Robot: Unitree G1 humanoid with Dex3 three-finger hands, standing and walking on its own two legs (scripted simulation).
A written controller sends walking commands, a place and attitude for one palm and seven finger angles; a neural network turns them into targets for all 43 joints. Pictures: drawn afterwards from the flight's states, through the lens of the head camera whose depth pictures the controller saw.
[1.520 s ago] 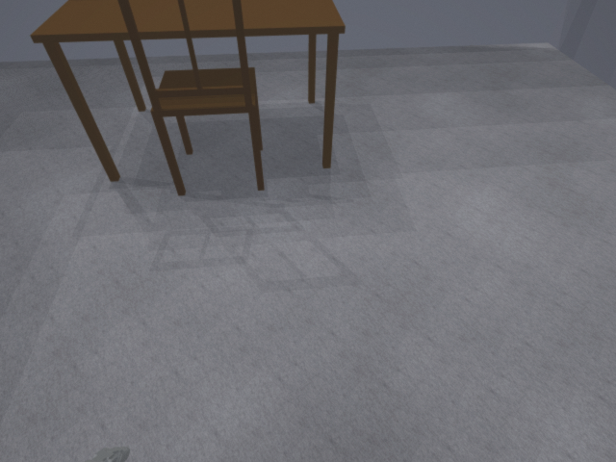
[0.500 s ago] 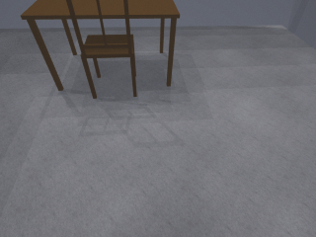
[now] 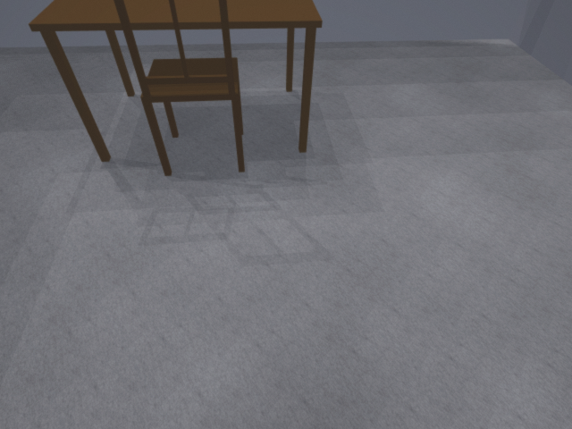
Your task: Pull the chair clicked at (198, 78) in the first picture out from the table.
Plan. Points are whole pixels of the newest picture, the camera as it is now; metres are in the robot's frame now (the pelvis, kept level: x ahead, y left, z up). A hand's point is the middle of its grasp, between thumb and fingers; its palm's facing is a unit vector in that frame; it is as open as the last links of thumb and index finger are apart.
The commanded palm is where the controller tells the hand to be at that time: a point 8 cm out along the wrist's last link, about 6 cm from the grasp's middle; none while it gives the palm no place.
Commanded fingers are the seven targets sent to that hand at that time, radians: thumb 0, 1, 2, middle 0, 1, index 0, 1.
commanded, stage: walk to a spot facing it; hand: left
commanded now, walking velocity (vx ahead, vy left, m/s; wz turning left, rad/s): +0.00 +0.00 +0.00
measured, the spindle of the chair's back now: (178, 36) +1.46 +0.52 -0.07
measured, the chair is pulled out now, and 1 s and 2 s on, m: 0.00 0.00 0.00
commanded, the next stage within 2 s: take the last steps up to it in 1.68 s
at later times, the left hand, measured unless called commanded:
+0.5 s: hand out of the picture +0.03 +0.25 -0.20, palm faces +0.13 -0.98 -0.13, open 7.4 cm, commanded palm none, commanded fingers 0.00 0.90 0.90 -0.20 -0.30 -0.20 -0.30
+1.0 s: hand (160, 292) +0.41 +0.30 -0.19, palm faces +0.22 -0.97 -0.14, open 7.4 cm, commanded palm none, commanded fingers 0.00 0.90 0.90 -0.20 -0.30 -0.20 -0.30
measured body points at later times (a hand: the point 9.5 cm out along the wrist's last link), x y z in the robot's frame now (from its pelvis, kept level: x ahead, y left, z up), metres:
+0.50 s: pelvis +0.10 +0.08 -0.01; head +0.10 +0.12 +0.44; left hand +0.03 +0.31 -0.18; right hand +0.09 -0.16 -0.15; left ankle +0.06 +0.13 -0.75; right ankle +0.05 -0.08 -0.67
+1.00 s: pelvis +0.33 +0.11 -0.03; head +0.35 +0.12 +0.42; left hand +0.39 +0.35 -0.18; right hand +0.25 -0.10 -0.18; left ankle +0.12 +0.15 -0.65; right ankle +0.41 +0.05 -0.75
